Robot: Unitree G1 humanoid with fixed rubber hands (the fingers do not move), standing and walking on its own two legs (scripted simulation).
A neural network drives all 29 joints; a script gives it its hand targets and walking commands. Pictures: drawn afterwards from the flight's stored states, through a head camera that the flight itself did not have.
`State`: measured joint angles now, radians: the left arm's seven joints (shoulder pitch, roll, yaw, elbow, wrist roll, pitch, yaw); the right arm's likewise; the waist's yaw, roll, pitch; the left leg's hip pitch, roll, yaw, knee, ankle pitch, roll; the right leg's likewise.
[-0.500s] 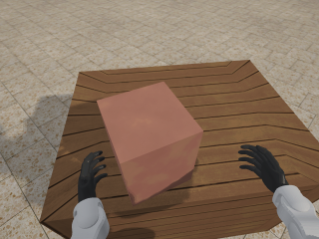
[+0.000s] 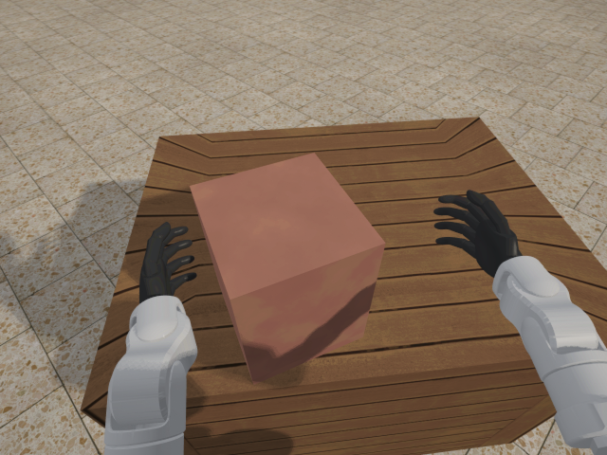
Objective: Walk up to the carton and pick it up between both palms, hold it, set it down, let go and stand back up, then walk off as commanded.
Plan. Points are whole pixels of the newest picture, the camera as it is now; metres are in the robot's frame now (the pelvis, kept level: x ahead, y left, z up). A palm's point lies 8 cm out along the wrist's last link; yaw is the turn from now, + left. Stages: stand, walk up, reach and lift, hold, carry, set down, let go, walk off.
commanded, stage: reach and lift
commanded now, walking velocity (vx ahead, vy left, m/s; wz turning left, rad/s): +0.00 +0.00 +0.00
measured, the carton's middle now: (284, 268) +0.41 +0.06 +0.00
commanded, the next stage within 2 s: none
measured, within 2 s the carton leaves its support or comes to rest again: neither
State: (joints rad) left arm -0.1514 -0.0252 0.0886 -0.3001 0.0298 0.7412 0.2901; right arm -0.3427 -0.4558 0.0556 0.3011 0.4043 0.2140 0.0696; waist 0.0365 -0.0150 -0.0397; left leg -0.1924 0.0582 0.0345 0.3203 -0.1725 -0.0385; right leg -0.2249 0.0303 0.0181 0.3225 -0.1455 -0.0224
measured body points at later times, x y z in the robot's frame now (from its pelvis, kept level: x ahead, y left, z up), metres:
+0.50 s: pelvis +0.00 +0.00 +0.00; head +0.01 +0.00 +0.45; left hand +0.34 +0.21 +0.16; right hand +0.43 -0.17 +0.16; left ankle -0.01 +0.14 -0.75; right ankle +0.01 -0.11 -0.75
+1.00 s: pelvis +0.00 +0.00 +0.00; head +0.01 +0.00 +0.45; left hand +0.38 +0.23 +0.17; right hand +0.47 -0.14 +0.19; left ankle -0.01 +0.14 -0.75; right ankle +0.01 -0.11 -0.75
